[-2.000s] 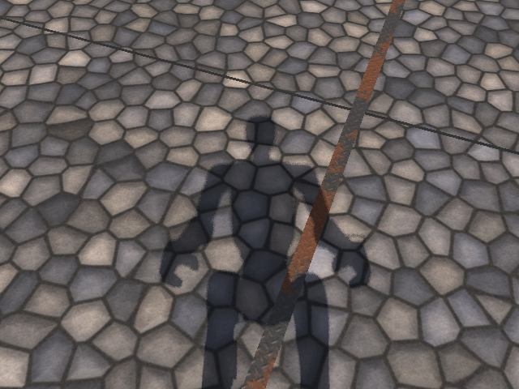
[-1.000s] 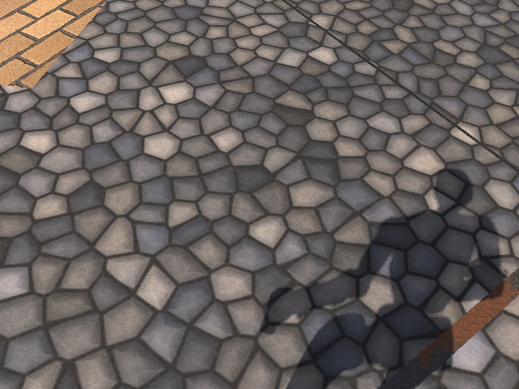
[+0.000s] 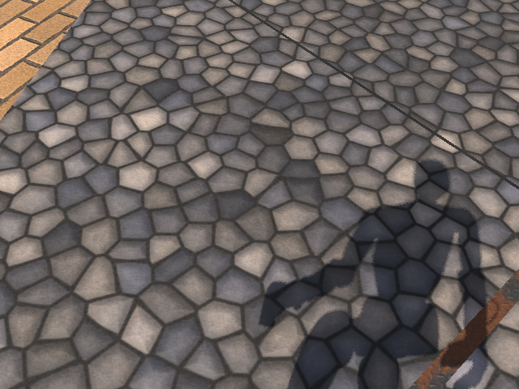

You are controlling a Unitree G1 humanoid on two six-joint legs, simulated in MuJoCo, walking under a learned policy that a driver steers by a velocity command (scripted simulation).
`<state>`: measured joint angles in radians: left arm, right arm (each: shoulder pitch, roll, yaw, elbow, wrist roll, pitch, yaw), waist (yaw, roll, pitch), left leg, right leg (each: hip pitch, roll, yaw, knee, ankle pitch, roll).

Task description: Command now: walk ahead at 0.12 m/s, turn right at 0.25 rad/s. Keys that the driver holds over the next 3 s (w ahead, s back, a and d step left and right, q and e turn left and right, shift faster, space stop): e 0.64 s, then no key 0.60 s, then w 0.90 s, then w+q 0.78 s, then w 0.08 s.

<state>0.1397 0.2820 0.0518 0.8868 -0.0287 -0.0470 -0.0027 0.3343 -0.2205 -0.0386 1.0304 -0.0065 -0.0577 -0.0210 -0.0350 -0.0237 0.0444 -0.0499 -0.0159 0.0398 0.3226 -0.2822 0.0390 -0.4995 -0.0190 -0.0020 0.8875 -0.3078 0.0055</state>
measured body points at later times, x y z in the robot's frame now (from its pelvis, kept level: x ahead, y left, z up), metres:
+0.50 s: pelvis +0.09 -0.02 -0.01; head +0.13 -0.03 +0.44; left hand +0.28 +0.23 -0.11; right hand +0.16 -0.33 -0.13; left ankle +0.17 +0.13 -0.71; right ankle +0.14 -0.11 -0.75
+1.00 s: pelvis +0.11 +0.00 -0.01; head +0.14 -0.01 +0.44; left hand +0.37 +0.17 -0.12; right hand +0.08 -0.29 -0.13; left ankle +0.17 +0.12 -0.75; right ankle +0.05 -0.11 -0.75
